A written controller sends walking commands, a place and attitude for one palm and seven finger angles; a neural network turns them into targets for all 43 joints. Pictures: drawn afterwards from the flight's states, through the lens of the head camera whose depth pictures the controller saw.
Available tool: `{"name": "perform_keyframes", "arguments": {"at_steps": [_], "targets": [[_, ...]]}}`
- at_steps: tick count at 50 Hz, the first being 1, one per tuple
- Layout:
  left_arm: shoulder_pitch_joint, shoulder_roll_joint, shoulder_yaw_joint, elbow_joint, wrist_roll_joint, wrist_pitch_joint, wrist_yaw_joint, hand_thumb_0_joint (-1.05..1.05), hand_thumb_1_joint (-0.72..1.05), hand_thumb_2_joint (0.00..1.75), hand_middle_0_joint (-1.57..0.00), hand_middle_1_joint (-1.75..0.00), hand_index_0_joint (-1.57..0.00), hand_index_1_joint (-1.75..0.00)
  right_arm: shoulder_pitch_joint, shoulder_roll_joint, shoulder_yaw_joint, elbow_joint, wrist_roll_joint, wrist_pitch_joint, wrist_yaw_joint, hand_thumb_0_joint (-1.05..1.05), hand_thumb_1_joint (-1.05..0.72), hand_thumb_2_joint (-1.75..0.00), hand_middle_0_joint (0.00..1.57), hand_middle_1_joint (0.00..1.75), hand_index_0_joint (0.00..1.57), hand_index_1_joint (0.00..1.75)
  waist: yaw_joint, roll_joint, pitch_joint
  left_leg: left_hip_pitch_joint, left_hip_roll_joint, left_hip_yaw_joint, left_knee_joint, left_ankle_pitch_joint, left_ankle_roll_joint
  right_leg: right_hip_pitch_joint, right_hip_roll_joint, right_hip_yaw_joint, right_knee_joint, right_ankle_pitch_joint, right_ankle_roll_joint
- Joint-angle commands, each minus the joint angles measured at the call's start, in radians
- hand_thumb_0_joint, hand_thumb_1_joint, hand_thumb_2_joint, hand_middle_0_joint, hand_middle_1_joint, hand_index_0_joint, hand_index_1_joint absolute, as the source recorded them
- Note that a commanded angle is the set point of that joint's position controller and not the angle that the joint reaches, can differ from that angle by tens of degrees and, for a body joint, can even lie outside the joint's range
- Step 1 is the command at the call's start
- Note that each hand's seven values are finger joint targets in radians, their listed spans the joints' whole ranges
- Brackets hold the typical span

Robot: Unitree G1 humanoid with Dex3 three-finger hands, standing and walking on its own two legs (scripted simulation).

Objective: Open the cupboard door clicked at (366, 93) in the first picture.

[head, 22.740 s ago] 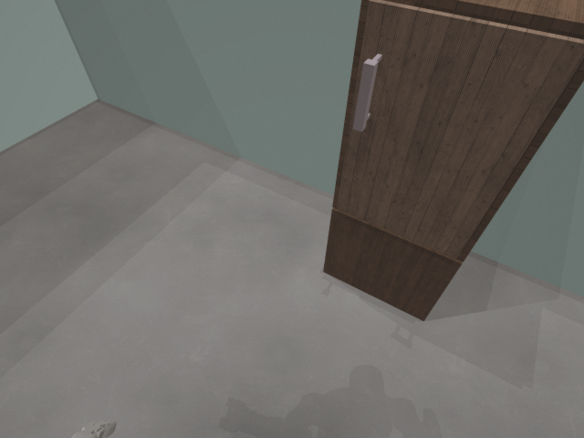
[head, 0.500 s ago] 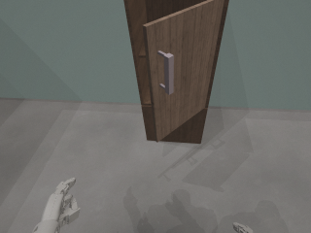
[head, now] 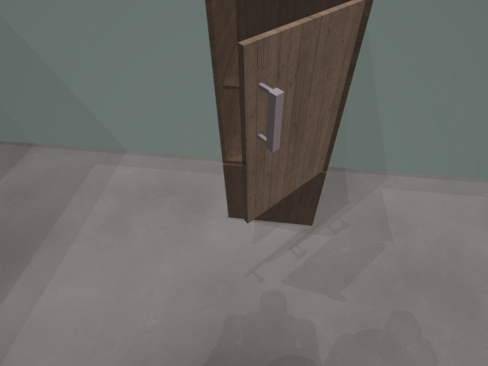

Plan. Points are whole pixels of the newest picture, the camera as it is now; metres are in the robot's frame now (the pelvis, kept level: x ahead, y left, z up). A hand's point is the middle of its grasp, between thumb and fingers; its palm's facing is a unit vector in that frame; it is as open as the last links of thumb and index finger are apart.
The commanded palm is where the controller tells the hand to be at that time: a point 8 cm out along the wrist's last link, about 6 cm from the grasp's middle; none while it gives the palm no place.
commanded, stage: let the arm hang, fingers relaxed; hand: left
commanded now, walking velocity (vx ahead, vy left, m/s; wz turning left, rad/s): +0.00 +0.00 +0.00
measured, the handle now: (268, 118) +0.62 -0.02 +0.07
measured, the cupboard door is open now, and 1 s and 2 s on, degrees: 47 47 47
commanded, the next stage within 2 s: look to check the result in 0.44 s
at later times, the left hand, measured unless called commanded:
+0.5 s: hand out of the picture -0.01 +0.16 -0.18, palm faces +0.04 -0.98 -0.17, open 7.3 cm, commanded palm none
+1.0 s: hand out of the picture +0.01 +0.17 -0.18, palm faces +0.04 -0.98 -0.18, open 7.3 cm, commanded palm none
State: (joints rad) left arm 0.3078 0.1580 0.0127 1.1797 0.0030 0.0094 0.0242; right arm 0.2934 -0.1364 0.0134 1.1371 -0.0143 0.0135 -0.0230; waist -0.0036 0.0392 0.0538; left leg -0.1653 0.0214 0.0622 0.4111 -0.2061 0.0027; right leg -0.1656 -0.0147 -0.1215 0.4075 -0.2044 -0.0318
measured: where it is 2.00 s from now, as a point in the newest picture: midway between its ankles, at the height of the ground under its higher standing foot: outside the picture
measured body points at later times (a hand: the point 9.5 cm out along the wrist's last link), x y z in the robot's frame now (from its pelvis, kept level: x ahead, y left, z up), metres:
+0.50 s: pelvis +0.00 +0.01 +0.00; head +0.01 +0.00 +0.45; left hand -0.01 +0.22 -0.16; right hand -0.04 -0.19 -0.17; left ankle +0.01 +0.12 -0.74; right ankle +0.01 -0.10 -0.74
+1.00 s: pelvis +0.01 +0.01 +0.00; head +0.02 +0.00 +0.45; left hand +0.00 +0.22 -0.16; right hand +0.00 -0.20 -0.17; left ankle +0.01 +0.12 -0.74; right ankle +0.01 -0.10 -0.74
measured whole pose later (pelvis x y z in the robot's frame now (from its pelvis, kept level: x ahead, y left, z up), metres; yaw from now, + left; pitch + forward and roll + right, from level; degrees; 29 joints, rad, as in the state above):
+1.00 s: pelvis +0.01 +0.01 +0.00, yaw -1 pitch -2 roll +0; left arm 0.28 0.11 0.02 1.16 0.01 -0.01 0.03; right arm 0.28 -0.12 0.00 1.15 -0.01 0.00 -0.03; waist -0.01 0.01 0.05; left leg -0.15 0.01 0.08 0.40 -0.22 0.01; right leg -0.16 -0.03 -0.11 0.42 -0.22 -0.02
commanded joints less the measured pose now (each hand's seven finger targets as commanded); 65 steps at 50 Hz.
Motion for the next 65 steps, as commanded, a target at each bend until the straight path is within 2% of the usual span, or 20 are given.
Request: {"name": "perform_keyframes", "arguments": {"at_steps": [1, 5, 8, 12, 19, 27, 41, 46, 48, 51, 55, 58, 62, 65], "targets": [[0.033, 0.083, 0.011, -0.025, 0.004, -0.020, 0.009, 0.00, 0.90, 0.90, -0.20, -0.30, -0.20, -0.30, 0.076, -0.074, -0.016, -0.003, -0.007, -0.006, -0.011, 0.00, -0.90, -0.90, 0.20, 0.30, 0.20, 0.30, -0.005, -0.066, 0.055, -0.055, 0.077, -0.071, -0.095, -0.031, 0.021, -0.054, -0.109, 0.123, -0.117, -0.081, -0.009], [0.037, 0.071, 0.017, -0.027, 0.006, -0.021, 0.012, 0.00, 0.90, 0.90, -0.20, -0.30, -0.20, -0.30, 0.083, -0.055, -0.017, 0.004, -0.007, -0.010, -0.011, 0.00, -0.90, -0.90, 0.20, 0.30, 0.20, 0.30, -0.003, -0.041, 0.057, -0.067, 0.076, -0.069, -0.099, -0.024, 0.023, -0.050, -0.108, 0.121, -0.101, -0.059, -0.009], [0.051, 0.061, 0.019, -0.029, 0.006, -0.024, 0.014, 0.00, 0.90, 0.90, -0.20, -0.30, -0.20, -0.30, 0.090, -0.049, -0.019, 0.005, -0.006, -0.012, -0.012, 0.00, -0.90, -0.90, 0.20, 0.30, 0.20, 0.30, 0.000, -0.052, 0.051, -0.065, 0.075, -0.066, -0.091, -0.020, 0.022, -0.049, -0.105, 0.120, -0.100, -0.056, -0.008], [0.046, 0.053, 0.021, -0.030, 0.006, -0.022, 0.014, 0.00, 0.90, 0.90, -0.20, -0.30, -0.20, -0.30, 0.096, -0.039, -0.019, 0.008, -0.009, -0.013, -0.013, 0.00, -0.90, -0.90, 0.20, 0.30, 0.20, 0.30, -0.001, -0.013, 0.066, -0.083, 0.074, -0.070, -0.100, -0.032, 0.021, -0.051, -0.103, 0.122, -0.089, -0.048, -0.008], [0.052, 0.054, 0.024, -0.034, 0.007, -0.022, 0.014, 0.00, 0.90, 0.90, -0.20, -0.30, -0.20, -0.30, 0.108, -0.036, -0.022, 0.004, -0.008, -0.012, -0.012, 0.00, -0.90, -0.90, 0.20, 0.30, 0.20, 0.30, -0.003, -0.039, 0.069, -0.080, 0.071, -0.068, -0.091, -0.037, 0.021, -0.060, -0.108, 0.121, -0.094, -0.065, -0.008], [0.056, 0.051, 0.024, -0.034, 0.006, -0.027, 0.015, 0.00, 0.90, 0.90, -0.20, -0.30, -0.20, -0.30, 0.110, -0.046, -0.023, 0.003, -0.007, -0.017, -0.014, 0.00, -0.90, -0.90, 0.20, 0.30, 0.20, 0.30, -0.006, -0.017, 0.026, -0.055, 0.077, -0.075, -0.089, 0.012, 0.022, -0.031, -0.106, 0.116, -0.079, -0.005, -0.007], [0.054, 0.053, 0.019, -0.032, 0.006, -0.029, 0.015, 0.00, 0.90, 0.90, -0.20, -0.30, -0.20, -0.30, 0.080, -0.054, -0.023, 0.006, -0.005, -0.017, -0.013, 0.00, -0.90, -0.90, 0.20, 0.30, 0.20, 0.30, -0.005, -0.049, 0.049, -0.034, 0.080, -0.071, -0.093, 0.039, 0.022, -0.040, -0.110, 0.115, -0.088, 0.019, -0.002], [0.052, 0.057, 0.018, -0.034, 0.006, -0.032, 0.015, 0.00, 0.90, 0.90, -0.20, -0.30, -0.20, -0.30, 0.068, -0.058, -0.022, 0.008, -0.005, -0.019, -0.013, 0.00, -0.90, -0.90, 0.20, 0.30, 0.20, 0.30, -0.005, -0.038, 0.037, -0.020, 0.080, -0.072, -0.091, 0.068, 0.021, -0.029, -0.112, 0.118, -0.088, 0.048, -0.002], [0.050, 0.062, 0.020, -0.037, 0.007, -0.034, 0.016, 0.00, 0.90, 0.90, -0.20, -0.30, -0.20, -0.30, 0.068, -0.062, -0.022, 0.007, -0.003, -0.019, -0.012, 0.00, -0.90, -0.90, 0.20, 0.30, 0.20, 0.30, -0.004, -0.054, 0.032, -0.017, 0.082, -0.072, -0.090, 0.081, 0.021, -0.021, -0.109, 0.114, -0.089, 0.060, -0.002], [0.044, 0.062, 0.018, -0.036, 0.006, -0.032, 0.015, 0.00, 0.90, 0.90, -0.20, -0.30, -0.20, -0.30, 0.063, -0.062, -0.022, 0.012, -0.005, -0.019, -0.012, 0.00, -0.90, -0.90, 0.20, 0.30, 0.20, 0.30, -0.005, -0.035, 0.048, -0.028, 0.079, -0.070, -0.097, 0.065, 0.018, -0.022, -0.112, 0.113, -0.095, 0.043, 0.000], [0.042, 0.064, 0.018, -0.037, 0.006, -0.033, 0.014, 0.00, 0.90, 0.90, -0.20, -0.30, -0.20, -0.30, 0.062, -0.068, -0.022, 0.009, -0.005, -0.020, -0.013, 0.00, -0.90, -0.90, 0.20, 0.30, 0.20, 0.30, -0.005, -0.032, 0.031, -0.019, 0.081, -0.073, -0.098, 0.071, 0.019, -0.009, -0.111, 0.117, -0.096, 0.051, -0.002], [0.033, 0.077, 0.034, -0.048, 0.008, -0.021, 0.013, 0.00, 0.90, 0.90, -0.20, -0.30, -0.20, -0.30, 0.056, -0.076, -0.033, 0.003, -0.003, -0.009, -0.020, 0.00, -0.90, -0.90, 0.20, 0.30, 0.20, 0.30, -0.006, -0.033, 0.033, -0.001, 0.094, -0.042, -0.050, 0.075, 0.016, -0.048, -0.112, 0.137, -0.071, 0.092, -0.008], [-0.006, 0.109, 0.064, -0.096, 0.015, 0.002, 0.003, 0.00, 0.90, 0.90, -0.20, -0.30, -0.20, -0.30, 0.036, -0.104, -0.060, -0.038, -0.005, 0.007, -0.026, 0.00, -0.90, -0.90, 0.20, 0.30, 0.20, 0.30, -0.014, -0.054, 0.027, -0.017, 0.110, -0.007, 0.007, -0.002, 0.014, -0.110, -0.114, 0.187, -0.024, 0.090, -0.025], [-0.031, 0.116, 0.079, -0.138, 0.019, 0.013, -0.006, 0.00, 0.90, 0.90, -0.20, -0.30, -0.20, -0.30, 0.022, -0.127, -0.076, -0.077, -0.006, 0.007, -0.029, 0.00, -0.90, -0.90, 0.20, 0.30, 0.20, 0.30, -0.015, -0.023, 0.011, -0.015, 0.151, -0.026, -0.002, -0.022, 0.030, -0.154, -0.083, 0.186, 0.040, 0.087, -0.021]]}}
